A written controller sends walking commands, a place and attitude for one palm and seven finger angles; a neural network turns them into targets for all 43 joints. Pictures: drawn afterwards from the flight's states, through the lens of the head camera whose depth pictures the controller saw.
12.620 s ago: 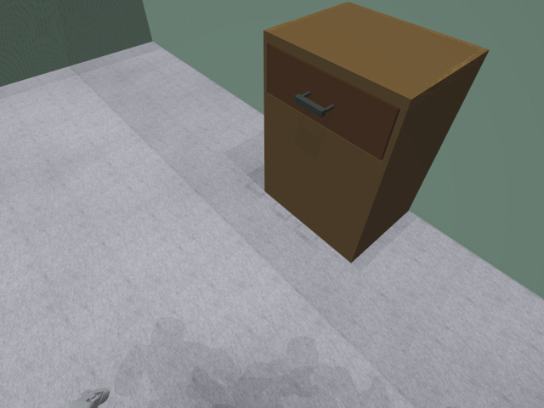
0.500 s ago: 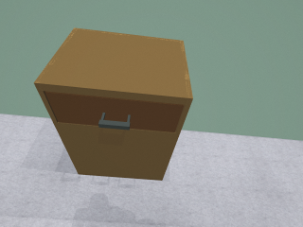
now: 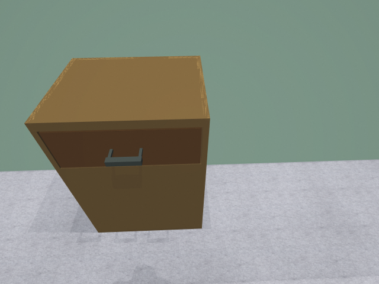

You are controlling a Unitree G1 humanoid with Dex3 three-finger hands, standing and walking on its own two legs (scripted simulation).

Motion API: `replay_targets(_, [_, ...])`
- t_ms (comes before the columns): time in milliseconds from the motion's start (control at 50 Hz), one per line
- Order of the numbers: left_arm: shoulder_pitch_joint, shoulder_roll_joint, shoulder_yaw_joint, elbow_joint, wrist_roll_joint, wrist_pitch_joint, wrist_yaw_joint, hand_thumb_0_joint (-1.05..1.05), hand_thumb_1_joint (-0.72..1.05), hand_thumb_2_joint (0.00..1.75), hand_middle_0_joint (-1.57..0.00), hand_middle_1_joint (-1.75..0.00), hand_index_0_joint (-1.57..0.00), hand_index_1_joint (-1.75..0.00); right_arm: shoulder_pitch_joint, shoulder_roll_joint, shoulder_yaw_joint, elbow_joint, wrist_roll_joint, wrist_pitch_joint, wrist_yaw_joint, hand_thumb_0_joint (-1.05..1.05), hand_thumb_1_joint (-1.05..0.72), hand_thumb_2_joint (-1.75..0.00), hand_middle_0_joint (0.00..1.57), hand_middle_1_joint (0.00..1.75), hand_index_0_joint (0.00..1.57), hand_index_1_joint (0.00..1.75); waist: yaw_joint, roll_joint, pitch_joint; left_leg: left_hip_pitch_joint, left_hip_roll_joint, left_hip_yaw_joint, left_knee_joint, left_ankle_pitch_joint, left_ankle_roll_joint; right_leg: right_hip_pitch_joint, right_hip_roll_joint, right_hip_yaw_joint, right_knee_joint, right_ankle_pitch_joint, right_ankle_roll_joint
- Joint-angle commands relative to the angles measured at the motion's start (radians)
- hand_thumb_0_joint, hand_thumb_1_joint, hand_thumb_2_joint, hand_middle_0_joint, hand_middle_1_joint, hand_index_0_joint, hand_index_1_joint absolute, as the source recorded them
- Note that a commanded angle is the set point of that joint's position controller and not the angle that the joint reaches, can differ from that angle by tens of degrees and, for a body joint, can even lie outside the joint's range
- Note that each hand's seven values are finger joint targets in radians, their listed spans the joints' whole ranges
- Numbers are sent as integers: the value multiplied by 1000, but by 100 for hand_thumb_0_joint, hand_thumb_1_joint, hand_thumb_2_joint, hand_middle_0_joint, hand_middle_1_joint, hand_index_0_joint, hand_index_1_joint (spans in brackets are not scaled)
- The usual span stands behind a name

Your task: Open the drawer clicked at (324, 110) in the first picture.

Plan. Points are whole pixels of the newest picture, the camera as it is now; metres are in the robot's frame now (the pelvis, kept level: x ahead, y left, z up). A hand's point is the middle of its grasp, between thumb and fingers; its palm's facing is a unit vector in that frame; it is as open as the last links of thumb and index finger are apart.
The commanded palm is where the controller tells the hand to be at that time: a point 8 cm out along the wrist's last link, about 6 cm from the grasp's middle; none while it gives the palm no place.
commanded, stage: come to a stop and stand still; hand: left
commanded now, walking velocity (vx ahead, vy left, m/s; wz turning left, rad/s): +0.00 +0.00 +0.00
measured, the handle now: (125, 156) +0.54 +0.24 -0.11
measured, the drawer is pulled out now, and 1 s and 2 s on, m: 0.00 0.00 0.00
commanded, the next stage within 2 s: look again from close up in 0.32 s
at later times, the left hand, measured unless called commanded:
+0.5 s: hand out of the picture -0.03 +0.13 -0.18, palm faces +0.05 -0.99 -0.14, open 7.4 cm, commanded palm none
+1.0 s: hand out of the picture +0.05 +0.19 -0.18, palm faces +0.01 -0.98 -0.21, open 7.4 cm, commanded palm none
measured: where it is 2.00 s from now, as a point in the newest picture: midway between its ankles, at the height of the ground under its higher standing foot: outside the picture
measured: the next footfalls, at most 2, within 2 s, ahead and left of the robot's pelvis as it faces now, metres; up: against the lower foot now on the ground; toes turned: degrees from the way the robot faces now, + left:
none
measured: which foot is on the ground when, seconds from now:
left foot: down 0.00-1.00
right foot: down 0.00-1.00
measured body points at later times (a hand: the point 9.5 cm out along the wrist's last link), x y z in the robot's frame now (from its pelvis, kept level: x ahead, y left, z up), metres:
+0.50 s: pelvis +0.01 -0.01 -0.01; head +0.02 -0.01 +0.44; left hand -0.03 +0.18 -0.17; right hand +0.01 -0.23 -0.17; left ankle +0.01 +0.12 -0.74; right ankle -0.03 -0.10 -0.74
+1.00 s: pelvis +0.03 +0.01 -0.01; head +0.04 +0.01 +0.44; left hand +0.05 +0.24 -0.16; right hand +0.03 -0.21 -0.17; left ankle +0.01 +0.11 -0.74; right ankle -0.03 -0.10 -0.74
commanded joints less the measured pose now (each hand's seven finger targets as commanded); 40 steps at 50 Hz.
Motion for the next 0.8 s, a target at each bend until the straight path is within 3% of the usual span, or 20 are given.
replay_targets(0, [9, 80, 1, -30, -11, -39, 6, 0, 90, 90, -20, -30, -20, -30, 69, -15, 10, -22, 7, -27, -2, 0, -90, -90, 20, 30, 20, 30, -14, -123, 195, 71, 41, -47, -36, 72, 2, -250, -151, 159, -205, -130, -51])
replay_targets(40, [55, 63, -3, -17, -15, -43, 4, 0, 90, 90, -20, -30, -20, -30, 58, -30, 15, -21, 8, -37, -12, 0, -90, -90, 20, 30, 20, 30, 10, -46, 185, 54, 61, -77, -109, 99, 1, -176, -108, 135, -148, -25, -29])
replay_targets(60, [71, 59, -3, -15, -14, -44, 5, 0, 90, 90, -20, -30, -20, -30, 49, -38, 15, -23, 10, -39, -15, 0, -90, -90, 20, 30, 20, 30, 19, -38, 180, 43, 66, -80, -114, 93, -1, -147, -97, 134, -145, 5, -25])
replay_targets(100, [91, 64, 0, 4, -16, -43, 3, 0, 90, 90, -20, -30, -20, -30, 31, -32, 19, -19, 11, -49, -20, 0, -90, -90, 20, 30, 20, 30, 30, 40, 139, 53, 71, -82, -127, 164, 4, -80, -98, 115, -97, 138, -20])
replay_targets(140, [111, 62, 0, 9, -15, -45, 4, 0, 90, 90, -20, -30, -20, -30, 19, -34, 18, -26, 14, -51, -23, 0, -90, -90, 20, 30, 20, 30, 35, 31, 108, 63, 71, -77, -123, 165, 4, -44, -99, 113, -91, 183, -17])
replay_targets(240, [115, 48, 0, 8, -9, -47, 6, 0, 90, 90, -20, -30, -20, -30, -2, -35, 11, -37, 15, -46, -23, 0, -90, -90, 20, 30, 20, 30, 27, -37, 107, 94, 66, -70, -114, 125, 5, -73, -102, 122, -113, 145, -13])
replay_targets(380, [125, 41, -2, 11, -5, -48, 8, 0, 90, 90, -20, -30, -20, -30, -26, -41, 13, -44, 16, -44, -22, 0, -90, -90, 20, 30, 20, 30, 25, -43, 126, 109, 70, -76, -120, 140, 8, -91, -100, 118, -110, 157, -11])
replay_targets(400, [182, 104, 3, 34, 15, -84, 43, 0, 90, 90, -20, -30, -20, -30, -164, -78, 11, -126, 22, -76, -7, 0, -90, -90, 20, 30, 20, 30, 79, -92, 170, -18, 54, -46, 134, 94, -21, -92, -171, 213, -107, 688, 46])
replay_targets(420, [136, 136, 4, -17, 10, -92, 36, 0, 90, 90, -20, -30, -20, -30, -93, -26, 10, -161, 18, -64, -1, 0, -90, -90, 20, 30, 20, 30, 7, -88, 101, -35, 25, -75, 153, -109, 2, -57, -222, 214, -98, 585, 1])
replay_targets(440, [99, 121, -2, -35, 8, -90, 26, 0, 90, 90, -20, -30, -20, -30, -76, -25, 8, -146, 17, -60, -1, 0, -90, -90, 20, 30, 20, 30, 2, -32, 105, -11, 28, -58, 145, -118, 4, -93, -207, 195, -106, 415, -49])
replay_targets(460, [60, 132, 0, -40, 7, -89, 23, 0, 90, 90, -20, -30, -20, -30, -42, -25, 14, -143, 16, -55, 4, 0, -90, -90, 20, 30, 20, 30, -15, -33, 63, 30, 31, -45, 102, -79, 5, -104, -188, 173, -107, 240, -74])
replay_targets(480, [53, 120, -1, -50, 5, -89, 21, 0, 90, 90, -20, -30, -20, -30, -21, -32, 15, -144, 13, -61, 7, 0, -90, -90, 20, 30, 20, 30, -20, -39, 54, 63, 24, -55, 59, -19, 7, -119, -160, 153, -83, 165, -75])
replay_targets(520, [54, 96, -6, -54, -2, -82, 18, 0, 90, 90, -20, -30, -20, -30, -1, -68, 16, -146, 11, -75, 2, 0, -90, -90, 20, 30, 20, 30, -11, -21, 44, 77, 58, -96, -6, 95, 26, -115, -99, 118, -20, 119, -53])
replay_targets(540, [63, 88, -7, -56, -3, -78, 17, 0, 90, 90, -20, -30, -20, -30, -3, -84, 17, -147, 11, -77, -2, 0, -90, -90, 20, 30, 20, 30, 2, -43, 59, 55, 70, -107, -12, 115, 33, -105, -84, 114, -14, 115, -46])
replay_targets(560, [67, 84, -9, -50, -1, -69, 16, 0, 90, 90, -20, -30, -20, -30, -8, -88, 19, -145, 10, -81, -3, 0, -90, -90, 20, 30, 20, 30, 12, 60, 64, 47, 76, -122, -36, 153, 41, -89, -76, 98, 13, 94, -42])
replay_targets(580, [76, 94, -8, -48, -1, -64, 14, 0, 90, 90, -20, -30, -20, -30, -19, -92, 22, -146, 10, -83, -5, 0, -90, -90, 20, 30, 20, 30, 24, 63, 72, 38, 83, -132, -41, 203, 49, -73, -66, 86, 28, 102, -37])
replay_targets(680, [68, 107, -11, -48, -3, -50, 8, 0, 90, 90, -20, -30, -20, -30, -38, -113, 27, -147, 11, -80, -11, 0, -90, -90, 20, 30, 20, 30, 36, -31, 124, 16, 78, -134, -74, 177, 54, -67, -71, 82, 18, 94, -25])
replay_targets(780, [49, 128, -8, -57, -5, -44, 7, 0, 90, 90, -20, -30, -20, -30, -39, -126, 31, -132, 9, -82, -11, 0, -90, -90, 20, 30, 20, 30, 41, 1, 109, 42, 77, -136, -94, 223, 57, -45, -75, 75, 25, 104, -17])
